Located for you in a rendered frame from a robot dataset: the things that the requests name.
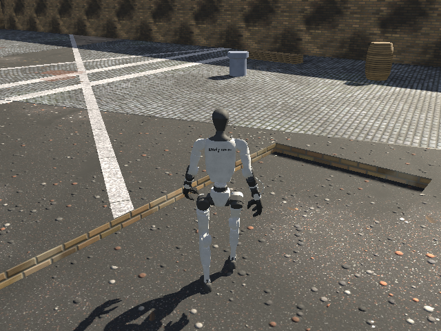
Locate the right robot hand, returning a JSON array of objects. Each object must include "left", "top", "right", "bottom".
[{"left": 247, "top": 198, "right": 263, "bottom": 217}]

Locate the left robot hand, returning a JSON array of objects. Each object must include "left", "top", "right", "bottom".
[{"left": 183, "top": 186, "right": 199, "bottom": 200}]

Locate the robot right forearm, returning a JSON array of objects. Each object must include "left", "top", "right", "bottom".
[{"left": 246, "top": 167, "right": 261, "bottom": 201}]

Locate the robot left forearm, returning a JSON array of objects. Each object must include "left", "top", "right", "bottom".
[{"left": 183, "top": 165, "right": 195, "bottom": 189}]

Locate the robot left foot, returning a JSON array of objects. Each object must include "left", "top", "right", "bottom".
[{"left": 200, "top": 274, "right": 212, "bottom": 293}]

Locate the robot right shin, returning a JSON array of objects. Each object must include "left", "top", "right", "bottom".
[{"left": 229, "top": 218, "right": 240, "bottom": 260}]

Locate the robot right upper arm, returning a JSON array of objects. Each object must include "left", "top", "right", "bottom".
[{"left": 235, "top": 139, "right": 253, "bottom": 178}]

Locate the robot left upper arm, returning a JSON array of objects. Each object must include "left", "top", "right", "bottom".
[{"left": 188, "top": 139, "right": 206, "bottom": 175}]

